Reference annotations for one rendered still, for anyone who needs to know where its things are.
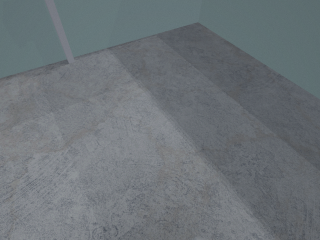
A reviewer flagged panel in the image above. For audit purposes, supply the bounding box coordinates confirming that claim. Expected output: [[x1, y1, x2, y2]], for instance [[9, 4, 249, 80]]
[[44, 0, 75, 64]]

